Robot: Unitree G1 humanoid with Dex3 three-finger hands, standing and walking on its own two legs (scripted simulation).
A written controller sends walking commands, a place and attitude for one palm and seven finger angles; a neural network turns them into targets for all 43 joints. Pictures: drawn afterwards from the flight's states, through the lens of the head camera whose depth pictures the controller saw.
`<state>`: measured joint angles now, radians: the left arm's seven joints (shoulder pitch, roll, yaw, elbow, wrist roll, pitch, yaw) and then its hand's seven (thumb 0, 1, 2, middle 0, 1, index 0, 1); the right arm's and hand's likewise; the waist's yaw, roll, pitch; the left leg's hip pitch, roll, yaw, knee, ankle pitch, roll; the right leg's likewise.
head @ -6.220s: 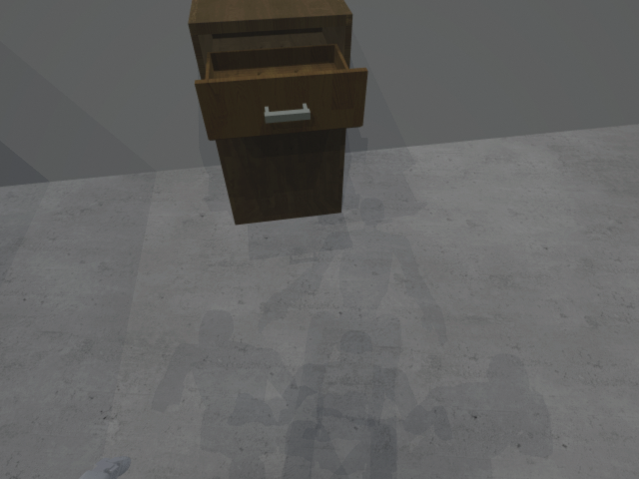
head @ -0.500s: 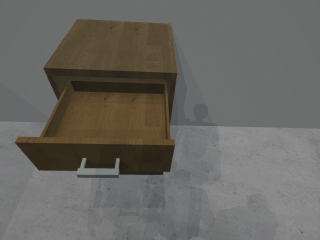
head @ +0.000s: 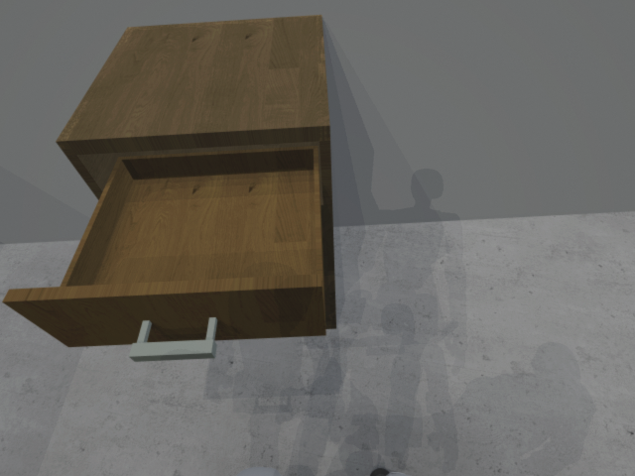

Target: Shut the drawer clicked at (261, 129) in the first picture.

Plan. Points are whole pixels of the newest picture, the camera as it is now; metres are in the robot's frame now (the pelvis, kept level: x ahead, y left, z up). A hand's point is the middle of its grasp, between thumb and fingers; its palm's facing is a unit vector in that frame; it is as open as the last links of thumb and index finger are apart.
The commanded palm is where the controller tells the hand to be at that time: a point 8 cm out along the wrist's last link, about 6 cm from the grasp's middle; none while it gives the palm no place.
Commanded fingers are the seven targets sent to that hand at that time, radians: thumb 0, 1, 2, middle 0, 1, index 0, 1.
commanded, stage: come to a stop and stand still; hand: left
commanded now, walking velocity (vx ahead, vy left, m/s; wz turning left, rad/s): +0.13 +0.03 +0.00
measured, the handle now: (176, 338) +0.30 +0.23 -0.05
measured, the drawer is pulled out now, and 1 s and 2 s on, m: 0.30 0.30 0.30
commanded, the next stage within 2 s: look again from close up in 0.42 s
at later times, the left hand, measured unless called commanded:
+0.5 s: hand out of the picture -0.05 +0.21 -0.17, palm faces -0.02 -0.98 -0.18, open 7.4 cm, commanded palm none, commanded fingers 0.00 0.90 0.90 -0.20 -0.30 -0.20 -0.30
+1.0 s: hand out of the picture -0.01 +0.17 -0.16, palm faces +0.00 -0.96 -0.26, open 7.3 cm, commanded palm none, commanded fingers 0.00 0.90 0.90 -0.20 -0.30 -0.20 -0.30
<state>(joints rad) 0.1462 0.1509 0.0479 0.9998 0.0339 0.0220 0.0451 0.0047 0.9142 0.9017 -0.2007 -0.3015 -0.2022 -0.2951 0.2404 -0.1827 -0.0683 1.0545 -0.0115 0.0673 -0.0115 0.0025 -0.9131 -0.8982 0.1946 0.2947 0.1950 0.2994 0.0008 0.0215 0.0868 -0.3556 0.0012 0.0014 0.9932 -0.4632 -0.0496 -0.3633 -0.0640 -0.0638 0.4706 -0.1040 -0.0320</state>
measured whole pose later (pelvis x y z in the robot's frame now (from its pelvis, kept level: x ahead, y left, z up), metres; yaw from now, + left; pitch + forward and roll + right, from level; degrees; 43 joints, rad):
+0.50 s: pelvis -0.04 +0.04 +0.01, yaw -2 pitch +2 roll +1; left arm 0.31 0.17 0.05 1.12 0.03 0.05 0.01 0.01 0.91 0.90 -0.19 -0.30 -0.20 -0.29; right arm 0.41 -0.06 0.00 1.12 -0.03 -0.03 -0.05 0.00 -0.91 -0.90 0.20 0.30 0.20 0.30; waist -0.03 -0.05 0.01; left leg -0.12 -0.02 0.05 0.33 -0.24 0.02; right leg -0.39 -0.02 -0.01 0.85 -0.35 0.02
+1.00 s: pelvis -0.03 -0.01 +0.00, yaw -1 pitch -1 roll +1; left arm 0.27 0.14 0.00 1.10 0.01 -0.02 0.04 0.02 0.93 0.90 -0.20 -0.30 -0.20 -0.29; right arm 0.27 -0.18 0.00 1.09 -0.01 -0.01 -0.03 0.01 -0.93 -0.90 0.19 0.29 0.19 0.30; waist -0.02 0.06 0.01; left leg -0.13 0.04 0.01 0.47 -0.32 -0.05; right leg -0.20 0.01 -0.02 0.56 -0.33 -0.04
